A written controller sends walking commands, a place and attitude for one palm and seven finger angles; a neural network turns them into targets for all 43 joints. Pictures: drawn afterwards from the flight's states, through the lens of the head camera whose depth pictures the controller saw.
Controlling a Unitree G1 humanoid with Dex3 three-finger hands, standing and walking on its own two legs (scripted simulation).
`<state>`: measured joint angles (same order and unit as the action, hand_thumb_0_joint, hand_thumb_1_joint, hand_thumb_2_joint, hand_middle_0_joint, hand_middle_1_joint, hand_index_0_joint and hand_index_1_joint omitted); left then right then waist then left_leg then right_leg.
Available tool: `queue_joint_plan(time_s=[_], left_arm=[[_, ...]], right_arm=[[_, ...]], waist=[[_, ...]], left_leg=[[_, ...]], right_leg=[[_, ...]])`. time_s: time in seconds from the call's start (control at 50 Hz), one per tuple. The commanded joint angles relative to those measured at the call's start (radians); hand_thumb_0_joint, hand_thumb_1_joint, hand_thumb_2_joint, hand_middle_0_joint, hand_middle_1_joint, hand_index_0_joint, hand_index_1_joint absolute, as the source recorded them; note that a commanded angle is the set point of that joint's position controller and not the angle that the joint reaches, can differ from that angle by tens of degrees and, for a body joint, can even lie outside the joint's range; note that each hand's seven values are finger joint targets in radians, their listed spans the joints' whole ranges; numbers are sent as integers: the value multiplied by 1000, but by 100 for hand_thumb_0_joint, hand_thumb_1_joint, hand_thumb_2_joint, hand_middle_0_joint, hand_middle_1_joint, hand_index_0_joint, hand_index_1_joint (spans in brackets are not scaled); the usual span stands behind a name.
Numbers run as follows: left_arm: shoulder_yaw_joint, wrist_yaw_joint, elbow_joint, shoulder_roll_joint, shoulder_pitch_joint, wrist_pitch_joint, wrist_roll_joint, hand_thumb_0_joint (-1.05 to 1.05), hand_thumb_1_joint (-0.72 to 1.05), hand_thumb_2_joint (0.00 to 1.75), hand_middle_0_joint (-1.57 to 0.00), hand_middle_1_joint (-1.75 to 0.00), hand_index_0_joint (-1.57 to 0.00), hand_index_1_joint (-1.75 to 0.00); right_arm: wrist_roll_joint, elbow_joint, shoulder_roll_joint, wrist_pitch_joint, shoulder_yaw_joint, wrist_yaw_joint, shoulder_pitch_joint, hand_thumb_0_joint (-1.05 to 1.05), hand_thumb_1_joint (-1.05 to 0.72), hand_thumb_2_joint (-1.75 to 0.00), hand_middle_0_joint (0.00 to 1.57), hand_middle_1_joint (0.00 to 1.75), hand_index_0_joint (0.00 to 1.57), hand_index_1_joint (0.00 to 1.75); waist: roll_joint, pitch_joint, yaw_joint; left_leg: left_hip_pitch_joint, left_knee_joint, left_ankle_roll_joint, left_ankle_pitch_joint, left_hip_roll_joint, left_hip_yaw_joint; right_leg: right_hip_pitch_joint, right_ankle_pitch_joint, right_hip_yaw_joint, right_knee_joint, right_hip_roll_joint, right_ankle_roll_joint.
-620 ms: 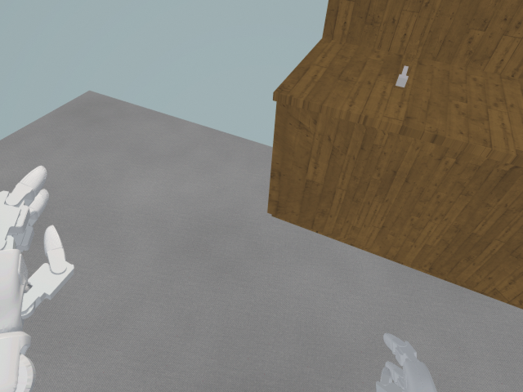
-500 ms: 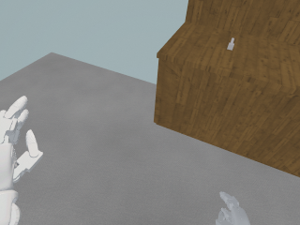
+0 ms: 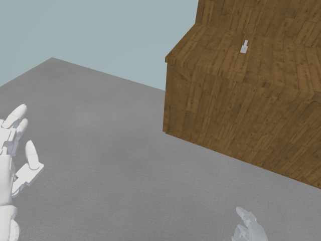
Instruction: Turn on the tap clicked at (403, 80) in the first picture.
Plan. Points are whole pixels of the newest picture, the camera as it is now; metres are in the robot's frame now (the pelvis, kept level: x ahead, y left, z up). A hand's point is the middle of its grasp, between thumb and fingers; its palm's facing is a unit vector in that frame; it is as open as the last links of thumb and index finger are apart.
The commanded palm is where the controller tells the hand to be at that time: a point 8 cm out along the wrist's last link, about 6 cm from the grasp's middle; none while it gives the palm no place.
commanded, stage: walk to a spot facing it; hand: left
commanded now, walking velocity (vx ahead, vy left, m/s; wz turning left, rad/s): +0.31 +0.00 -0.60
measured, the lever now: (243, 49) +1.02 -0.35 +0.03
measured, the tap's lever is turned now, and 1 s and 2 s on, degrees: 0 0 0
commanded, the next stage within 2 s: turn to face it in 0.68 s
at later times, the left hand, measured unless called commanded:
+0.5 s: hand (97, 112) +0.34 +0.18 +0.17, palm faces +0.25 -0.89 -0.39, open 7.4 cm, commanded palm +0.30 +0.22 +0.18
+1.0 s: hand (178, 82) +0.48 +0.00 +0.17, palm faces -0.09 -0.85 -0.52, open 7.4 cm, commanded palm +0.45 +0.08 +0.18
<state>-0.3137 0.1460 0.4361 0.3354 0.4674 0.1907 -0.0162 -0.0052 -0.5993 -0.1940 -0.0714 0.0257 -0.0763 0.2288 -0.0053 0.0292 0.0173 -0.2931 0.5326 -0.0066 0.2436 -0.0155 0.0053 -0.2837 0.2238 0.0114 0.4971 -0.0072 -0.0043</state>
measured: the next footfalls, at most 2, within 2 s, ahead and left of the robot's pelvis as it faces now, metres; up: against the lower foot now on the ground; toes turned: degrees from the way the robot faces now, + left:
left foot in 0.48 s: +0.18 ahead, +0.11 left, +0.00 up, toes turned -4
right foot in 0.80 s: +0.22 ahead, -0.21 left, +0.00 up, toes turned -33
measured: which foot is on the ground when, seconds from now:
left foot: down 0.00-0.20, up 0.22-0.46, down 0.48-0.80, up 0.82-1.00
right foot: down 0.00-0.48, up 0.50-0.78, down 0.80-1.00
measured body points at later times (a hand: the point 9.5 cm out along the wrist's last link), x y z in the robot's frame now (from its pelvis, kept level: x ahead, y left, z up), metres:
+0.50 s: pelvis +0.09 -0.02 -0.01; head +0.10 -0.01 +0.44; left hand +0.32 +0.23 +0.19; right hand +0.19 -0.30 -0.09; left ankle +0.15 +0.11 -0.74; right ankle +0.03 -0.12 -0.73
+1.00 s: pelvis +0.17 -0.09 -0.02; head +0.22 -0.12 +0.43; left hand +0.48 +0.04 +0.20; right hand +0.19 -0.39 -0.12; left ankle +0.25 +0.03 -0.66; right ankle +0.18 -0.19 -0.74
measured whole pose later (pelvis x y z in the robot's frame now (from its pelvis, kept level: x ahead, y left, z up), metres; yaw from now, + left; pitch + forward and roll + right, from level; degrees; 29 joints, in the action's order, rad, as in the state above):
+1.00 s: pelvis +0.17 -0.09 -0.02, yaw -29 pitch +0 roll +0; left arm -0.42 0.14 0.61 0.41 0.52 0.25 -0.02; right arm -0.01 -0.62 -0.23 -0.03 -0.03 -0.02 0.14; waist 0.01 -0.12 -0.03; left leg -0.59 1.20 0.06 0.41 -0.12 0.04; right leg -0.40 0.25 -0.09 0.65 -0.02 0.08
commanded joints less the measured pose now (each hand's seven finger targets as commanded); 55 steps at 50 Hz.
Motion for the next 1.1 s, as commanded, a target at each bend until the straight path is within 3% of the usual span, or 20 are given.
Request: queue_joint_plan(time_s=[0.0,0.06,0.12,0.16,0.18,0.2,0.24,0.3,0.42,0.44,0.46,0.5,0.6,0.72,0.74,0.76,0.78,0.8,0.92,1.08], left_arm=[[-86,19,213,143,-152,64,8,0,90,90,-20,-30,-20,-30],[-105,16,205,162,-159,65,9,0,90,90,-20,-30,-20,-30],[-78,6,224,144,-177,65,14,0,90,90,-20,-30,-20,-30],[-96,6,201,173,-180,59,19,0,90,90,-20,-30,-20,-30],[-113,13,187,193,-165,53,15,0,90,90,-20,-30,-20,-30],[-120,23,209,199,-186,66,4,0,90,90,-20,-30,-20,-30],[-134,28,234,214,-145,93,5,0,90,90,-20,-30,-20,-30],[-171,27,236,223,-84,113,0,0,90,90,-20,-30,-20,-30],[-128,27,254,179,-104,114,-6,0,90,90,-20,-30,-20,-30],[-128,25,281,175,-121,124,-6,0,90,90,-20,-30,-20,-30],[-113,20,282,160,-113,132,-11,0,90,90,-20,-30,-20,-30],[-147,13,241,210,-128,136,2,0,90,90,-20,-30,-20,-30],[-123,4,304,181,-122,125,19,0,90,90,-20,-30,-20,-30],[-200,-5,230,225,-45,111,5,0,90,90,-20,-30,-20,-30],[-198,-6,224,223,-33,99,6,0,90,90,-20,-30,-20,-30],[-188,-4,215,222,-20,85,8,0,90,90,-20,-30,-20,-30],[-260,8,248,297,-27,94,4,0,90,90,-20,-30,-20,-30],[-345,27,252,348,4,106,-10,0,90,90,-20,-30,-20,-30],[-287,28,373,269,66,135,-17,0,90,90,-20,-30,-20,-30],[-228,30,266,235,8,106,-20,0,90,90,-20,-30,-20,-30]], right_arm=[[-2,162,-139,-44,-52,-24,-103,0,-90,-90,20,30,20,30],[-3,155,-137,-50,-59,-26,-94,0,-90,-90,20,30,20,30],[-7,153,-135,-52,-56,-7,-99,0,-90,-90,20,30,20,30],[1,167,-127,-48,-62,4,-101,0,-90,-90,20,30,20,30],[5,182,-118,-49,-64,10,-113,0,-90,-90,20,30,20,30],[3,177,-129,-54,-65,18,-126,0,-90,-90,20,30,20,30],[-3,147,-122,-40,-51,21,-96,0,-90,-90,20,30,20,30],[-6,143,-109,-14,-44,19,-108,0,-90,-90,20,30,20,30],[5,165,-118,-26,-58,7,-70,0,-90,-90,20,30,20,30],[7,168,-147,-31,-74,0,-55,0,-90,-90,20,30,20,30],[5,179,-167,-34,-84,-4,-61,0,-90,-90,20,30,20,30],[-7,163,-126,-37,-65,7,-92,0,-90,-90,20,30,20,30],[1,152,-130,-48,-73,25,-79,0,-90,-90,20,30,20,30],[-1,166,-122,-64,-81,32,-59,0,-90,-90,20,30,20,30],[9,163,-120,-65,-85,34,-53,0,-90,-90,20,30,20,30],[21,167,-99,-67,-83,35,-45,0,-90,-90,20,30,20,30],[18,191,-80,-66,-75,37,-81,0,-90,-90,20,30,20,30],[2,189,-73,-70,-60,35,-114,0,-90,-90,20,30,20,30],[-2,128,-98,-1,-70,52,-120,0,-90,-90,20,30,20,30],[3,151,-102,-20,-67,17,-72,0,-90,-90,20,30,20,30]], waist=[[156,-6,-26],[206,21,-24],[204,18,-12],[-40,-1,0],[-264,-24,11],[-217,-30,10],[-77,-15,-6],[-74,68,-4],[-21,106,-25],[119,130,-41],[319,128,-42],[252,22,-36],[237,-3,-18],[245,59,-15],[177,110,3],[-10,168,9],[-260,192,8],[-206,171,19],[-63,168,-34],[-81,123,-26]], left_leg=[[-37,-216,-81,455,-180,-186],[32,-216,-131,373,-282,-255],[-72,-86,-93,215,-256,-111],[-248,204,-14,306,-109,64],[-393,430,26,339,-1,106],[-459,570,33,313,-30,15],[-473,642,44,245,-71,-43],[-342,424,44,179,-85,14],[177,-66,12,-2,-67,114],[345,-147,-38,54,-173,-30],[464,-215,-132,40,-416,-330],[292,-293,-225,123,-516,-436],[176,-220,-126,-171,-399,40],[144,47,-58,-432,-338,250],[81,232,-42,-440,-297,271],[-59,495,-19,-326,-221,281],[-371,772,21,243,-81,232],[-461,865,35,394,-109,58],[-328,706,75,160,-140,-20],[39,74,46,-3,-59,89]], right_leg=[[-105,265,39,77,-10,36],[-140,218,-54,208,-28,13],[7,197,-64,101,-13,27],[86,293,231,-64,112,125],[108,340,601,-209,278,221],[146,330,717,-274,344,285],[174,139,607,-234,318,300],[182,-160,354,-148,231,251],[-67,6,223,41,100,135],[-217,58,163,226,36,83],[-425,333,30,502,-43,17],[-506,319,36,800,50,-1],[-371,174,-92,563,109,-23],[-21,47,-271,122,-14,-1],[131,-14,-273,56,-47,8],[292,-155,-112,13,46,69],[455,-649,345,-1,267,203],[387,-824,485,-3,382,259],[141,-498,198,-63,289,206],[-27,-180,175,-67,208,134]])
